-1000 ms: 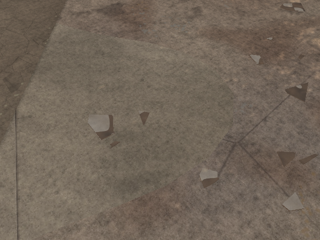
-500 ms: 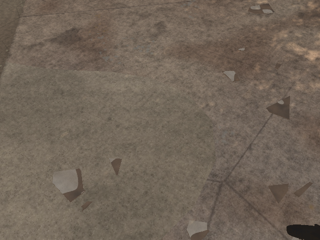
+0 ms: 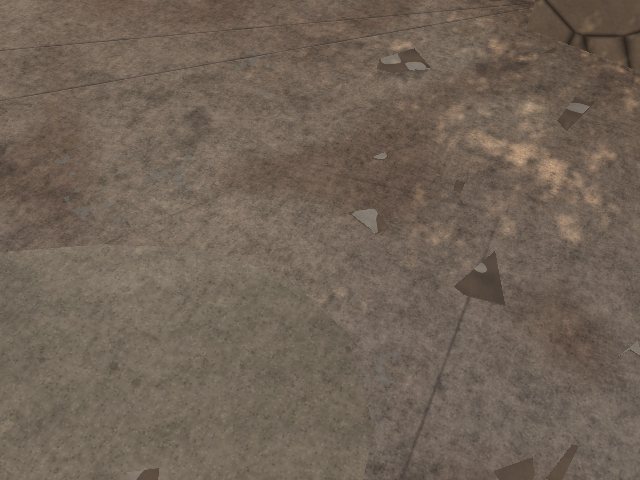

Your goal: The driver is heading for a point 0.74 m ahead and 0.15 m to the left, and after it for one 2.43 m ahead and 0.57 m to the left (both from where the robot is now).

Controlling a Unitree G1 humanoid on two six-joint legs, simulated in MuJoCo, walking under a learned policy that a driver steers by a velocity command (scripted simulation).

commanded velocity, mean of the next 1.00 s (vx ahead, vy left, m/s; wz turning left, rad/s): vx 0.49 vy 0.00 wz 0.26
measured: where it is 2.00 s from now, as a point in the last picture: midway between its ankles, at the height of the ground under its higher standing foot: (261, 362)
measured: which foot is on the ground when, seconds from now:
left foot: down 0.00-0.18, up 0.20-0.68, down 0.70-1.00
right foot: up 0.00-0.14, down 0.16-0.72, up 0.74-1.00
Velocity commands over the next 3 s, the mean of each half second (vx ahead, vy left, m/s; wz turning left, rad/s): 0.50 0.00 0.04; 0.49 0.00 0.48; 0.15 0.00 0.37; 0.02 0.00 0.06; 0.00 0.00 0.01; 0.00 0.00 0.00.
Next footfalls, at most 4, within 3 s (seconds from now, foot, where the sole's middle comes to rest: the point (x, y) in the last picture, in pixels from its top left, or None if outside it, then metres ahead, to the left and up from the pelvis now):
0.16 right None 0.27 -0.14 -0.78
0.70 left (249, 445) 0.56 0.11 -0.78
1.14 right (291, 316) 0.87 0.01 -0.78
1.50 left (209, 384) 0.70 0.20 -0.78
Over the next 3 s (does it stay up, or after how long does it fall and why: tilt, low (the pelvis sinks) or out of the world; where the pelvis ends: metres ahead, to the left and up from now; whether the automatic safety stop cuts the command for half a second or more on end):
stays up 0.75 0.10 -0.01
